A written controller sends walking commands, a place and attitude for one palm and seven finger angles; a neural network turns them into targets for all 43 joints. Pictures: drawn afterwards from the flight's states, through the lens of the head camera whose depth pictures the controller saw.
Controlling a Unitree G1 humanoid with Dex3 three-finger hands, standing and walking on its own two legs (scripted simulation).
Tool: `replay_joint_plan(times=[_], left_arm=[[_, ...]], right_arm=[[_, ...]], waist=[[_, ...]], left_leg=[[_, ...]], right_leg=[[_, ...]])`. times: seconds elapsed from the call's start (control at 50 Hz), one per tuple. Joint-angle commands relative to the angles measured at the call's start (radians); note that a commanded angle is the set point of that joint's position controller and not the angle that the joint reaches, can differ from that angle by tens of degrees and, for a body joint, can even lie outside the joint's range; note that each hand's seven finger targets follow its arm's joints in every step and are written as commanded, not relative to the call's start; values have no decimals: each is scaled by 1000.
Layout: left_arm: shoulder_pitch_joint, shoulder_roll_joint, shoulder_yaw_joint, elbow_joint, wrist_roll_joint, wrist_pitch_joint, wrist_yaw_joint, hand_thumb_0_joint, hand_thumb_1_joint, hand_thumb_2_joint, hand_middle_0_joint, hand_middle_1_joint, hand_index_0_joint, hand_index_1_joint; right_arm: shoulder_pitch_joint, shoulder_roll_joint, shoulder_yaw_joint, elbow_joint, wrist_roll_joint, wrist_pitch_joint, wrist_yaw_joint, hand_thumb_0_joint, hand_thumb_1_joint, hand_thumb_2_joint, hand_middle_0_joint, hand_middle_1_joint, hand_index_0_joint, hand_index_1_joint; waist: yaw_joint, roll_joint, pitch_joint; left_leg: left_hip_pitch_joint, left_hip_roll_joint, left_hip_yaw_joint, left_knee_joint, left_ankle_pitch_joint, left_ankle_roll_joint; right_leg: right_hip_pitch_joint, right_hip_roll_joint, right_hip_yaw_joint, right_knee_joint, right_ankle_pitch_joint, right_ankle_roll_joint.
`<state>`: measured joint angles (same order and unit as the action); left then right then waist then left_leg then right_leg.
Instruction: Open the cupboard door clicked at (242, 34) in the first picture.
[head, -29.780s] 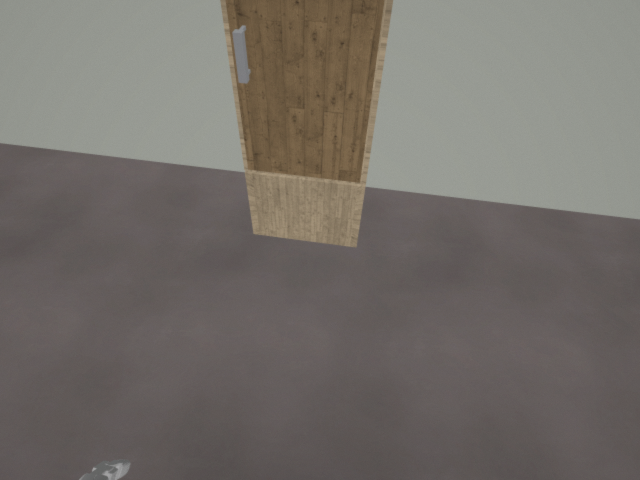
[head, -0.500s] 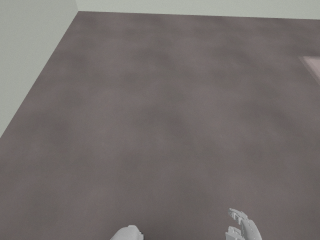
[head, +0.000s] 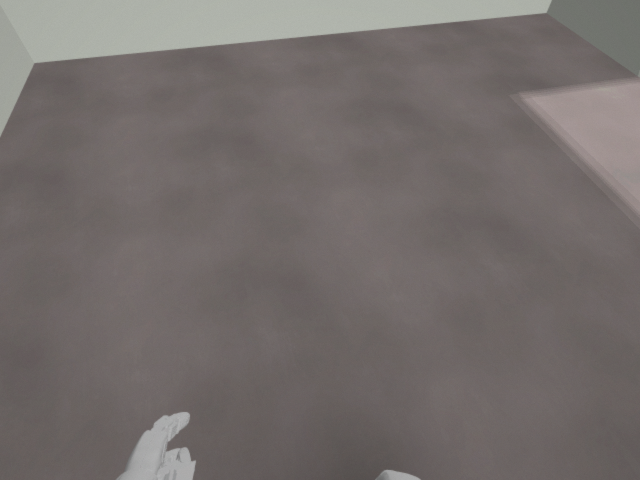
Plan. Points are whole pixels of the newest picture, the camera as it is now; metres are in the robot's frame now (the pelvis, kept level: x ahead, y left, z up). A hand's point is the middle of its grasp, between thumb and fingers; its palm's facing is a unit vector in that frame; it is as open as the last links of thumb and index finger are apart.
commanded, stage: turn to face it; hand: left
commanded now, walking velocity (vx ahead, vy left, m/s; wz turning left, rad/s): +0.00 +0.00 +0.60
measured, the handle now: out of the picture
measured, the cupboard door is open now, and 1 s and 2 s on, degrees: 43 43 43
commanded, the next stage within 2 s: none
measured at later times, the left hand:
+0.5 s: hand out of the picture +0.09 +0.24 -0.14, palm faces +0.32 -0.90 -0.28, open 7.3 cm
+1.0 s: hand out of the picture -0.03 +0.13 -0.16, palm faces +0.62 -0.75 -0.22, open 7.3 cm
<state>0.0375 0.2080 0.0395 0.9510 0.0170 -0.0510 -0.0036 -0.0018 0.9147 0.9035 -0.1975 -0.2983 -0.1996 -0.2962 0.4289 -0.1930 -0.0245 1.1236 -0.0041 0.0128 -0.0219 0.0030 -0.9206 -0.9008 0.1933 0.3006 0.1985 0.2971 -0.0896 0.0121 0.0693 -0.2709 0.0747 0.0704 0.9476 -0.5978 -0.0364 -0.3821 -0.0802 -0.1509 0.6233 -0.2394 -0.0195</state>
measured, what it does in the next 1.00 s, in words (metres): steps on the spot, turning left: left foot, then right foot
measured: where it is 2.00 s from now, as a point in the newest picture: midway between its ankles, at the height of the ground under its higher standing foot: outside the picture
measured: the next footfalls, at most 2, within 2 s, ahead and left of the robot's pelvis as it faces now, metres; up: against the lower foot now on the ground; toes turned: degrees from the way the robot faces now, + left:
left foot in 0.20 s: +0.09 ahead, +0.14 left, +0.00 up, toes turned +16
right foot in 0.58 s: +0.15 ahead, -0.12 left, +0.00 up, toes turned +17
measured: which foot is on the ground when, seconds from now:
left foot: up 0.00-0.18, down 0.20-0.58, up 0.60-0.98, down 1.00-1.00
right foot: down 0.00-0.20, up 0.22-0.56, down 0.58-1.00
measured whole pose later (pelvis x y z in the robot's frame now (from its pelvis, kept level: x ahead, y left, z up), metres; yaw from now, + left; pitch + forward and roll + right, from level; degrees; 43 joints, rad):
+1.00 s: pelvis +0.07 -0.04 +0.01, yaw +36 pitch +1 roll +1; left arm 0.27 0.20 0.05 0.93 0.02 0.01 0.01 0.00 0.91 0.90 -0.21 -0.30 -0.21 -0.30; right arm 0.07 -0.24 -0.05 0.89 -0.01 0.06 0.03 0.00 -0.91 -0.90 0.19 0.30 0.20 0.30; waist 0.03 -0.04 0.11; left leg -0.27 0.02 0.10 0.57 -0.30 -0.04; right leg -0.26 -0.16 -0.29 0.63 -0.36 0.00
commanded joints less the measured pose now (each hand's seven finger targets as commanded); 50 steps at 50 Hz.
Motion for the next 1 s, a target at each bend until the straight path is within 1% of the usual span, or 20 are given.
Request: replay_joint_plan(times=[0.0,0.06,0.14,0.16,0.18,0.2,0.22,0.24,0.34,0.44,0.52,0.54,0.56,0.58,0.6,0.68,0.86,0.94,0.96,0.98], left_arm=[[153,146,34,-10,0,27,38,0,900,900,-200,-300,-200,-300],[55,136,38,-48,7,33,34,0,900,900,-200,-300,-200,-300],[69,127,50,-48,-5,48,24,0,900,900,-200,-300,-200,-300],[83,92,46,-58,-11,60,21,0,900,900,-200,-300,-200,-300],[98,34,39,-87,-17,70,17,0,900,900,-200,-300,-200,-300],[21,58,29,-118,-7,75,18,0,900,900,-200,-300,-200,-300],[24,48,40,-142,-8,69,11,0,900,900,-200,-300,-200,-300],[7,36,49,-118,6,69,11,0,900,900,-200,-300,-200,-300],[81,51,49,-82,-4,66,12,0,900,900,-200,-300,-200,-300],[70,68,43,-103,-8,76,17,0,900,900,-200,-300,-200,-300],[205,99,49,-80,-10,66,20,0,900,900,-200,-300,-200,-300],[256,148,60,-73,-3,56,26,0,900,900,-200,-300,-200,-300],[271,260,79,-80,15,47,36,0,900,900,-200,-300,-200,-300],[249,277,71,-97,7,49,38,0,900,900,-200,-300,-200,-300],[179,242,62,-120,4,53,40,0,900,900,-200,-300,-200,-300],[147,147,37,-121,1,37,35,0,900,900,-200,-300,-200,-300],[280,207,60,-74,12,37,34,0,900,900,-200,-300,-200,-300],[223,204,72,-79,2,46,25,0,900,900,-200,-300,-200,-300],[209,176,68,-95,-5,50,22,0,900,900,-200,-300,-200,-300],[166,107,47,-142,-10,56,15,0,900,900,-200,-300,-200,-300]], right_arm=[[-35,-54,-17,-102,5,-5,4,0,-900,-900,200,300,200,300],[14,-5,-13,-100,-6,15,21,0,-900,-900,200,300,200,300],[31,-25,-22,-113,-18,12,30,0,-900,-900,200,300,200,300],[44,-81,-36,-120,-23,5,30,0,-900,-900,200,300,200,300],[53,-184,-62,-145,-31,-6,22,0,-900,-900,200,300,200,300],[65,-220,-70,-150,-35,-5,7,0,-900,-900,200,300,200,300],[25,-243,-78,-177,-34,-5,4,0,-900,-900,200,300,200,300],[-24,-204,-75,-182,-33,-16,-2,0,-900,-900,200,300,200,300],[-89,-176,-64,-200,-20,-29,-13,0,-900,-900,200,300,200,300],[-140,-218,-84,-224,-26,-4,1,0,-900,-900,200,300,200,300],[-258,-229,-93,-266,-19,15,11,0,-900,-900,200,300,200,300],[-281,-195,-90,-283,-9,18,15,0,-900,-900,200,300,200,300],[-275,-117,-79,-309,-1,20,22,0,-900,-900,200,300,200,300],[-308,-164,-86,-318,-10,24,27,0,-900,-900,200,300,200,300],[-288,-163,-89,-318,-12,31,35,0,-900,-900,200,300,200,300],[-295,-128,-75,-272,-15,48,48,0,-900,-900,200,300,200,300],[-405,-93,-47,-304,-3,35,50,0,-900,-900,200,300,200,300],[-307,-130,-56,-283,-7,23,45,0,-900,-900,200,300,200,300],[-229,-203,-75,-265,-12,14,40,0,-900,-900,200,300,200,300],[-159,-316,-105,-258,-19,13,31,0,-900,-900,200,300,200,300]], waist=[[101,-220,-153],[39,-167,-112],[26,-65,-72],[28,123,-65],[18,401,-63],[-16,319,-64],[15,212,-98],[29,219,-84],[63,143,-162],[54,136,-124],[113,133,-115],[140,0,-119],[146,-338,-100],[150,-352,-75],[106,-230,-55],[72,-235,-48],[145,-220,-122],[77,-163,-134],[32,17,-191],[-13,314,-186]], left_leg=[[-231,57,-51,192,35,-10],[-109,44,15,1,137,-17],[25,-4,78,-361,371,-17],[29,67,-80,-513,403,19],[39,295,-436,-641,574,146],[22,363,-520,-679,554,231],[-30,363,-504,-678,435,252],[-7,282,-484,-670,495,213],[156,184,-279,-560,880,172],[90,178,-333,-593,670,191],[-89,114,-346,-522,527,147],[-202,40,-294,-430,383,93],[-378,-128,-103,-164,88,0],[-347,-100,-108,93,-30,3],[-317,-71,-138,192,32,9],[-324,-40,-65,242,181,-35],[-174,-60,43,-194,138,-26],[75,-56,40,-472,346,7],[251,62,-109,-553,533,58],[353,335,-477,-585,921,206]], right_leg=[[281,-344,169,-265,545,-158],[99,-301,34,-268,315,-95],[17,-242,-43,-115,-13,-20],[-31,-167,-69,31,-140,25],[-184,-46,-68,248,-387,98],[-197,-21,68,418,-393,83],[-168,-35,117,485,-323,74],[-238,-15,113,548,-273,80],[-223,1,147,495,-158,108],[-103,33,132,264,-202,103],[182,71,104,-96,-58,82],[304,-10,176,-275,-33,64],[367,-307,500,-415,-66,-35],[206,-426,559,-429,-20,-117],[128,-396,460,-418,-50,-142],[203,-226,173,-301,340,-79],[385,-290,92,-185,617,-97],[233,-275,5,-47,445,-20],[80,-217,-43,130,246,39],[-209,-63,-46,368,-385,118]])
